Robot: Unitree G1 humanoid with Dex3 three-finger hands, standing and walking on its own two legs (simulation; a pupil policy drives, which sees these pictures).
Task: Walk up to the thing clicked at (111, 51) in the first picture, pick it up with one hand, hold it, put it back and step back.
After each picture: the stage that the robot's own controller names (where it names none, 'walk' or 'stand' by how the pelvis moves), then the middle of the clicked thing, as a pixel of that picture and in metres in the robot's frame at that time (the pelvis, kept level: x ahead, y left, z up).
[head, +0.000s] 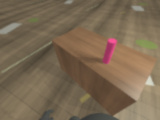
stand; (108, 52) +0.64 -0.11 +0.00
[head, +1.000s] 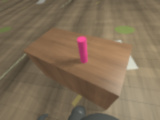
rise first; (83, 51) +0.56 +0.14 +0.02
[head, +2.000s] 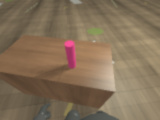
stand; (71, 56) +0.49 +0.20 +0.03
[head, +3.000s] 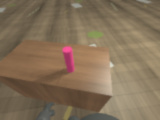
stand; (69, 60) +0.47 +0.22 +0.01
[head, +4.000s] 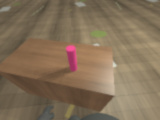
stand; (72, 59) +0.49 +0.20 +0.00
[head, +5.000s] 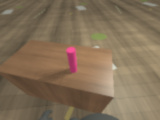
stand; (72, 61) +0.49 +0.20 +0.00
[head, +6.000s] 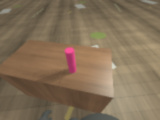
stand; (71, 61) +0.48 +0.21 +0.00
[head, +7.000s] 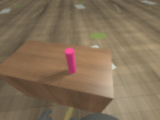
stand; (71, 62) +0.47 +0.20 +0.00
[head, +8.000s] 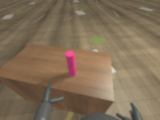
rise first; (71, 64) +0.46 +0.21 +0.00
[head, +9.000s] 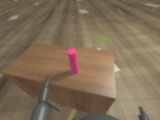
go down; (73, 62) +0.48 +0.20 +0.01
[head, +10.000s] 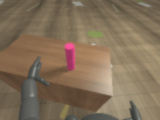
go down; (70, 58) +0.49 +0.19 +0.02
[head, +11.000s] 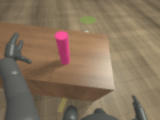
go down; (63, 50) +0.47 +0.19 +0.07
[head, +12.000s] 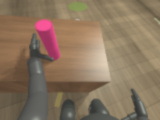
close in; (50, 44) +0.48 +0.21 +0.10
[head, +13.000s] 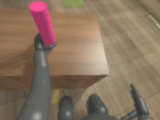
close; (46, 30) +0.55 +0.21 +0.12
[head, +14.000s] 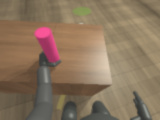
lift; (50, 50) +0.44 +0.22 +0.10
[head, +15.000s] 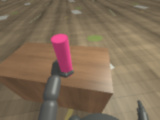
lift; (64, 58) +0.32 +0.17 +0.22
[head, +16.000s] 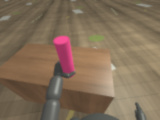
hold; (66, 59) +0.33 +0.17 +0.20
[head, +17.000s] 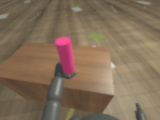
hold; (67, 60) +0.33 +0.16 +0.19
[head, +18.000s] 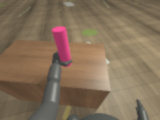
crouch; (63, 49) +0.43 +0.19 +0.18
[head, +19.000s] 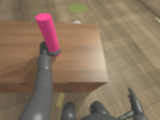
lower; (50, 39) +0.52 +0.21 +0.11
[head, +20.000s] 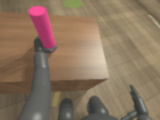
lower; (45, 34) +0.53 +0.21 +0.12
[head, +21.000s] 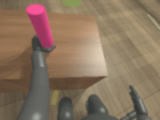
lower; (44, 33) +0.53 +0.22 +0.12
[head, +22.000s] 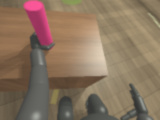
lower; (42, 30) +0.54 +0.22 +0.12
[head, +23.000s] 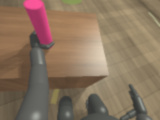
rest; (42, 29) +0.54 +0.22 +0.12
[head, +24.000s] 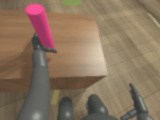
withdraw; (43, 32) +0.54 +0.21 +0.12
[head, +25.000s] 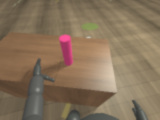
sink last; (67, 52) +0.50 +0.20 +0.07
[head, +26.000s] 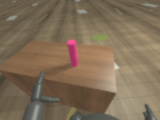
stand; (73, 54) +0.54 +0.21 +0.06
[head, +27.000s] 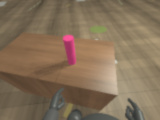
stand; (70, 51) +0.50 +0.21 +0.07
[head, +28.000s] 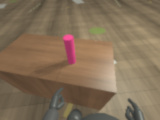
stand; (70, 51) +0.52 +0.21 +0.07
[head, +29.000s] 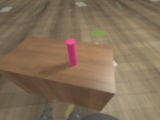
stand; (72, 54) +0.53 +0.21 +0.04
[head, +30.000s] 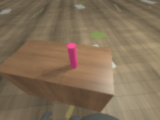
walk; (73, 57) +0.53 +0.20 +0.00
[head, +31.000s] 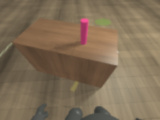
walk; (83, 33) +0.77 +0.15 +0.01
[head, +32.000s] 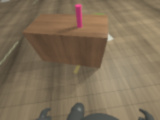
stand; (79, 17) +1.09 +0.26 +0.03
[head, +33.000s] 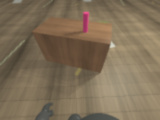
stand; (85, 22) +1.14 +0.18 +0.01
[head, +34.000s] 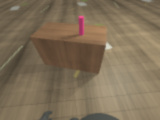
stand; (81, 26) +1.15 +0.22 +0.00
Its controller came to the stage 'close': yes
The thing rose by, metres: 0.21
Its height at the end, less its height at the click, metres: +0.00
